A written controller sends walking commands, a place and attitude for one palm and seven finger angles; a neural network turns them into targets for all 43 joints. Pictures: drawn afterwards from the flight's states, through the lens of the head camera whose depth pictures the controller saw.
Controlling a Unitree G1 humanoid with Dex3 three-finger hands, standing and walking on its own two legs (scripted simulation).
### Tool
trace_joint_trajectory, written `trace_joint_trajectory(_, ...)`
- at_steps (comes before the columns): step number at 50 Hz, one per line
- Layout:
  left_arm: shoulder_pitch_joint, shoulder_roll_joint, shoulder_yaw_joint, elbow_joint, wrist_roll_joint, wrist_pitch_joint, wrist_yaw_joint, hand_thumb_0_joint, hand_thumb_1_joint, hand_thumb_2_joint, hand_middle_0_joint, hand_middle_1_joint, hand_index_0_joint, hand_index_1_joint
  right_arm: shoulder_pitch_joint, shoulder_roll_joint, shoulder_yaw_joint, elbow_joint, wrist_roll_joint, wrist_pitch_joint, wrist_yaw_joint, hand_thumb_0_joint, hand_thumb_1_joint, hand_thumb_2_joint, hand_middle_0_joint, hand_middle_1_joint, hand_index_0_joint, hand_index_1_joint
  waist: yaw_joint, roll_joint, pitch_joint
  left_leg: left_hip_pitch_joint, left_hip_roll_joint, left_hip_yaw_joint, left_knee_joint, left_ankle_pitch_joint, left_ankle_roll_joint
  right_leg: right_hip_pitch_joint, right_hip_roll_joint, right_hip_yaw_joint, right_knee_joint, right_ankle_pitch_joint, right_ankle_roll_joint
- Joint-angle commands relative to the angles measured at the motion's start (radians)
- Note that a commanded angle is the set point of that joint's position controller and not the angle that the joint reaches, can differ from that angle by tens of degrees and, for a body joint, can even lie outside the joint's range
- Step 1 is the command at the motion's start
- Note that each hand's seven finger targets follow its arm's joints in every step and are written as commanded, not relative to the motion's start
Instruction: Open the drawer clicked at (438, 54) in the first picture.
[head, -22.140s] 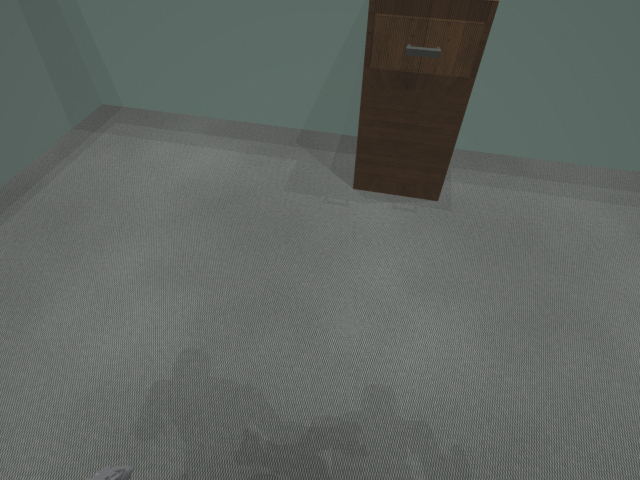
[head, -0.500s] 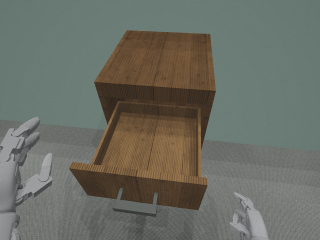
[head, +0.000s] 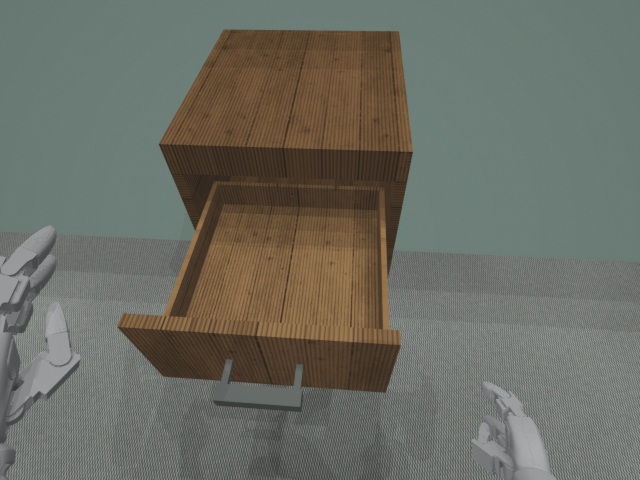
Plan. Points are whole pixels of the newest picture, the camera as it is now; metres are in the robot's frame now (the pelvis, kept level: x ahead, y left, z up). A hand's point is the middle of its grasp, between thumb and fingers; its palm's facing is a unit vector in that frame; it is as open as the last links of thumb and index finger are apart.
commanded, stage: step back with the hand held close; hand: left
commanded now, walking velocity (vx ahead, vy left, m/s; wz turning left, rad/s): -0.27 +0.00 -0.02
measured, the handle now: (261, 382) +0.26 +0.10 -0.07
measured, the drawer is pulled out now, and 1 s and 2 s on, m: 0.30 0.30 0.30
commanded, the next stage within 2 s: stop stepping back and stand still in 1.26 s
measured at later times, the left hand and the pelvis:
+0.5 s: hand (11, 435) +0.14 +0.25 +0.16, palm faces +0.35 -0.81 -0.48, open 7.4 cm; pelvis -0.06 +0.01 -0.01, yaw +0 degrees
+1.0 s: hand out of the picture +0.10 +0.24 +0.16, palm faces +0.31 -0.85 -0.44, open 7.4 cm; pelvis -0.11 +0.01 +0.00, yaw -2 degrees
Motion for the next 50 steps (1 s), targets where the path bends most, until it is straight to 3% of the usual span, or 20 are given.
trace_joint_trajectory(1, 0.061, 0.18, 0.158, -0.202, -0.011, -0.069, 0.035, 0.0, 0.9, 0.9, -0.2, -0.3, -0.2, -0.3, -0.099, -0.098, -0.053, -0.177, 0.006, -0.031, -0.016, 0.0, -0.9, -0.9, 0.2, 0.3, 0.2, 0.3, 0.007, -0.045, -0.195, 0.011, 0.111, -0.097, 0.011, 0.423, 0.013, 0.084, -0.159, 0.124, -0.002, 0.373, -0.008)
trace_joint_trajectory(7, 0.072, 0.192, 0.166, -0.236, -0.014, -0.075, 0.047, 0.0, 0.9, 0.9, -0.2, -0.3, -0.2, -0.3, -0.093, -0.104, -0.061, -0.183, 0.007, -0.036, -0.019, 0.0, -0.9, -0.9, 0.2, 0.3, 0.2, 0.3, 0.007, -0.039, -0.179, -0.062, 0.124, -0.129, 0.008, 0.301, 0.026, 0.049, -0.158, 0.149, 0.014, 0.257, -0.01)
trace_joint_trajectory(8, 0.065, 0.202, 0.171, -0.254, -0.012, -0.077, 0.051, 0.0, 0.9, 0.9, -0.2, -0.3, -0.2, -0.3, -0.094, -0.109, -0.063, -0.181, 0.006, -0.04, -0.02, 0.0, -0.9, -0.9, 0.2, 0.3, 0.2, 0.3, 0.007, -0.013, -0.187, -0.066, 0.124, -0.13, 0.007, 0.288, 0.026, 0.046, -0.16, 0.156, 0.014, 0.241, -0.015)
trace_joint_trajectory(16, 0.027, 0.198, 0.159, -0.262, 0.0, -0.092, 0.074, 0.0, 0.9, 0.9, -0.2, -0.3, -0.2, -0.3, -0.072, -0.111, -0.056, -0.177, -0.001, -0.063, -0.019, 0.0, -0.9, -0.9, 0.2, 0.3, 0.2, 0.3, 0.001, -0.03, -0.103, -0.175, 0.117, -0.147, -0.009, -0.078, 0.045, -0.061, -0.162, 0.208, -0.041, -0.086, -0.012)
trace_joint_trajectory(20, 0.013, 0.195, 0.156, -0.285, 0.011, -0.098, 0.083, 0.0, 0.9, 0.9, -0.2, -0.3, -0.2, -0.3, -0.075, -0.114, -0.047, -0.188, -0.005, -0.074, -0.018, 0.0, -0.9, -0.9, 0.2, 0.3, 0.2, 0.3, 0.002, 0.04, -0.094, -0.296, 0.159, -0.187, -0.095, -0.157, 0.062, 0.02, -0.115, 0.176, 0.035, -0.112, 0.009)
trace_joint_trajectory(24, 0.007, 0.189, 0.168, -0.288, 0.025, -0.104, 0.088, 0.0, 0.9, 0.9, -0.2, -0.3, -0.2, -0.3, -0.069, -0.108, -0.044, -0.194, -0.013, -0.087, -0.018, 0.0, -0.9, -0.9, 0.2, 0.3, 0.2, 0.3, 0.007, 0.067, -0.108, -0.426, 0.194, -0.217, -0.151, -0.19, 0.078, 0.145, -0.072, 0.143, 0.145, -0.026, 0.025)
trace_joint_trajectory(25, 0.005, 0.191, 0.173, -0.282, 0.025, -0.104, 0.087, 0.0, 0.9, 0.9, -0.2, -0.3, -0.2, -0.3, -0.065, -0.108, -0.045, -0.192, -0.013, -0.089, -0.016, 0.0, -0.9, -0.9, 0.2, 0.3, 0.2, 0.3, 0.008, 0.048, -0.107, -0.435, 0.192, -0.211, -0.138, -0.182, 0.077, 0.149, -0.075, 0.153, 0.148, -0.011, 0.025)
trace_joint_trajectory(28, 0.014, 0.194, 0.174, -0.278, 0.021, -0.099, 0.088, 0.0, 0.9, 0.9, -0.2, -0.3, -0.2, -0.3, -0.054, -0.11, -0.051, -0.183, -0.017, -0.09, -0.009, 0.0, -0.9, -0.9, 0.2, 0.3, 0.2, 0.3, 0.0, -0.008, -0.111, -0.37, 0.136, -0.162, -0.029, -0.164, 0.056, 0.063, -0.132, 0.228, 0.042, -0.023, -0.006)
trace_joint_trajectory(31, -0.006, 0.192, 0.152, -0.284, 0.0, -0.102, 0.085, 0.0, 0.9, 0.9, -0.2, -0.3, -0.2, -0.3, -0.03, -0.107, -0.056, -0.157, -0.007, -0.084, 0.002, 0.0, -0.9, -0.9, 0.2, 0.3, 0.2, 0.3, -0.011, -0.13, -0.116, -0.191, 0.045, -0.072, 0.207, -0.179, 0.015, -0.141, -0.279, 0.359, -0.149, -0.153, -0.08)
trace_joint_trajectory(33, 0.005, 0.208, 0.173, -0.273, -0.006, -0.094, 0.092, 0.0, 0.9, 0.9, -0.2, -0.3, -0.2, -0.3, -0.038, -0.098, -0.057, -0.138, -0.012, -0.072, 0.006, 0.0, -0.9, -0.9, 0.2, 0.3, 0.2, 0.3, -0.011, -0.168, -0.152, -0.099, 0.027, -0.038, 0.275, -0.102, 0.003, -0.167, -0.326, 0.338, -0.161, -0.053, -0.106)
trace_joint_trajectory(35, 0.022, 0.201, 0.169, -0.297, -0.005, -0.095, 0.087, 0.0, 0.9, 0.9, -0.2, -0.3, -0.2, -0.3, -0.05, -0.093, -0.05, -0.137, -0.014, -0.064, 0.005, 0.0, -0.9, -0.9, 0.2, 0.3, 0.2, 0.3, -0.009, -0.145, -0.151, -0.086, 0.057, -0.062, 0.138, -0.05, 0.015, -0.137, -0.279, 0.246, -0.088, 0.032, -0.076)
trace_joint_trajectory(36, 0.032, 0.208, 0.177, -0.306, -0.001, -0.1, 0.084, 0.0, 0.9, 0.9, -0.2, -0.3, -0.2, -0.3, -0.067, -0.098, -0.054, -0.143, -0.013, -0.065, 0.001, 0.0, -0.9, -0.9, 0.2, 0.3, 0.2, 0.3, -0.002, -0.078, -0.139, -0.108, 0.1, -0.106, 0.047, -0.029, 0.031, -0.135, -0.227, 0.21, -0.037, 0.0, -0.047)
trace_joint_trajectory(37, 0.038, 0.217, 0.182, -0.33, 0.007, -0.11, 0.083, 0.0, 0.9, 0.9, -0.2, -0.3, -0.2, -0.3, -0.082, -0.107, -0.054, -0.157, -0.012, -0.071, -0.003, 0.0, -0.9, -0.9, 0.2, 0.3, 0.2, 0.3, 0.005, 0.027, -0.123, -0.167, 0.168, -0.183, -0.048, -0.022, 0.053, -0.109, -0.158, 0.171, 0.046, -0.041, -0.018)
trace_joint_trajectory(38, 0.043, 0.234, 0.202, -0.336, 0.022, -0.115, 0.083, 0.0, 0.9, 0.9, -0.2, -0.3, -0.2, -0.3, -0.101, -0.114, -0.051, -0.172, -0.014, -0.08, -0.006, 0.0, -0.9, -0.9, 0.2, 0.3, 0.2, 0.3, 0.01, 0.181, -0.113, -0.288, 0.269, -0.272, -0.185, -0.038, 0.079, -0.018, -0.074, 0.104, 0.211, -0.083, 0.016)
trace_joint_trajectory(39, 0.031, 0.223, 0.199, -0.359, 0.032, -0.124, 0.084, 0.0, 0.9, 0.9, -0.2, -0.3, -0.2, -0.3, -0.092, -0.101, -0.045, -0.18, -0.028, -0.09, -0.007, 0.0, -0.9, -0.9, 0.2, 0.3, 0.2, 0.3, 0.001, 0.242, -0.126, -0.399, 0.343, -0.358, -0.276, -0.054, 0.111, 0.057, -0.006, 0.087, 0.398, -0.193, 0.035)
trace_joint_trajectory(40, 0.004, 0.223, 0.2, -0.371, 0.031, -0.122, 0.093, 0.0, 0.9, 0.9, -0.2, -0.3, -0.2, -0.3, -0.069, -0.09, -0.05, -0.164, -0.053, -0.098, -0.013, 0.0, -0.9, -0.9, 0.2, 0.3, 0.2, 0.3, -0.007, 0.196, -0.118, -0.374, 0.365, -0.378, -0.274, 0.083, 0.128, -0.006, 0.011, 0.123, 0.518, -0.267, 0.033)
trace_joint_trajectory(42, 0.055, 0.2, 0.19, -0.338, 0.01, -0.112, 0.088, 0.0, 0.9, 0.9, -0.2, -0.3, -0.2, -0.3, -0.03, -0.085, -0.066, -0.13, -0.046, -0.107, -0.006, 0.0, -0.9, -0.9, 0.2, 0.3, 0.2, 0.3, 0.012, 0.09, -0.183, -0.107, 0.341, -0.273, -0.122, 0.457, 0.131, -0.14, -0.007, 0.143, 0.51, -0.281, 0.04)
trace_joint_trajectory(43, 0.076, 0.186, 0.179, -0.331, 0.006, -0.104, 0.085, 0.0, 0.9, 0.9, -0.2, -0.3, -0.2, -0.3, -0.031, -0.086, -0.071, -0.124, -0.04, -0.113, -0.003, 0.0, -0.9, -0.9, 0.2, 0.3, 0.2, 0.3, 0.016, 0.109, -0.223, 0.01, 0.325, -0.23, -0.083, 0.611, 0.124, -0.169, -0.01, 0.125, 0.469, -0.265, 0.048)
trace_joint_trajectory(44, 0.059, 0.171, 0.153, -0.329, 0.005, -0.1, 0.074, 0.0, 0.9, 0.9, -0.2, -0.3, -0.2, -0.3, -0.029, -0.086, -0.065, -0.113, -0.033, -0.117, 0.008, 0.0, -0.9, -0.9, 0.2, 0.3, 0.2, 0.3, 0.017, 0.11, -0.219, 0.064, 0.309, -0.2, -0.078, 0.646, 0.115, -0.181, -0.007, 0.109, 0.438, -0.245, 0.054)
trace_joint_trajectory(50, -0.019, 0.189, 0.141, -0.33, -0.014, -0.088, 0.035, 0.0, 0.9, 0.9, -0.2, -0.3, -0.2, -0.3, -0.067, -0.111, -0.043, -0.1, -0.028, -0.137, 0.026, 0.0, -0.9, -0.9, 0.2, 0.3, 0.2, 0.3, 0.018, 0.167, -0.204, 0.065, 0.288, -0.197, -0.149, 0.383, 0.103, -0.102, 0.009, 0.084, 0.236, -0.241, 0.054)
